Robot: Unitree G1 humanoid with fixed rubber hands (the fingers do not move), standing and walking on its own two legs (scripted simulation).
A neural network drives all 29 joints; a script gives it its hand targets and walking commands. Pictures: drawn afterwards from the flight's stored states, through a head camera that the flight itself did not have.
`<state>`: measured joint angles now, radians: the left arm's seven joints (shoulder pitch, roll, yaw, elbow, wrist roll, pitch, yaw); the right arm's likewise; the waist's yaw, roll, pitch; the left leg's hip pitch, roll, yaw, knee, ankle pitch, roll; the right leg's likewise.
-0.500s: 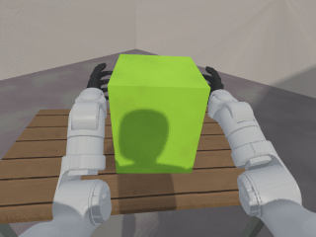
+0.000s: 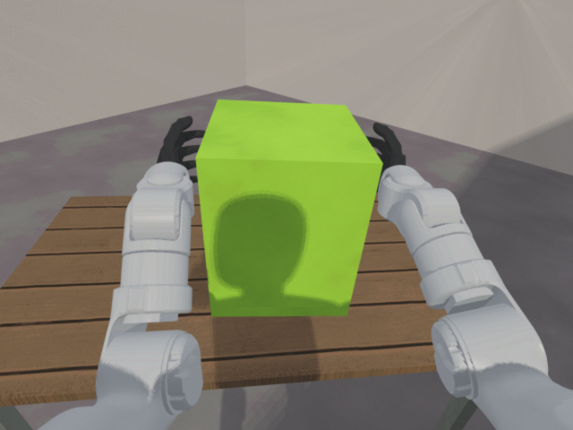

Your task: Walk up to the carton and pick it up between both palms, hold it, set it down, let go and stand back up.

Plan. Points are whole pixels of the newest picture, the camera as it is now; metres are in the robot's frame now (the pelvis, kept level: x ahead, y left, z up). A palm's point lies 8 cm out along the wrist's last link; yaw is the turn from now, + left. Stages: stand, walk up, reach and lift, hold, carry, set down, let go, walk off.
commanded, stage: hold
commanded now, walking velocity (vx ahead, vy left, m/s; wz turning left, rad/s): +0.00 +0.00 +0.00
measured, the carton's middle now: (281, 206) +0.39 +0.01 +0.19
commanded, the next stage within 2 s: set down in 0.68 s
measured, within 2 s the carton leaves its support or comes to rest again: neither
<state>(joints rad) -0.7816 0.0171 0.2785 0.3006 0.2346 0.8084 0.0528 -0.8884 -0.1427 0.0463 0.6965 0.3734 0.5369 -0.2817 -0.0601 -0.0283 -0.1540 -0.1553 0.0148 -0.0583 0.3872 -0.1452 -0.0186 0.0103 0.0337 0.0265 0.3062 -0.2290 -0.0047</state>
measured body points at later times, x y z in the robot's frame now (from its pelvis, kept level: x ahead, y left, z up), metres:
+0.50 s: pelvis +0.00 +0.00 +0.00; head -0.10 +0.02 +0.44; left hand +0.37 +0.16 +0.26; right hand +0.38 -0.14 +0.26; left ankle +0.05 +0.13 -0.75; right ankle -0.03 -0.12 -0.75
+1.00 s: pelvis +0.00 -0.01 +0.00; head -0.09 +0.02 +0.44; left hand +0.38 +0.17 +0.27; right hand +0.40 -0.12 +0.25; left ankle +0.05 +0.13 -0.75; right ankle -0.03 -0.12 -0.75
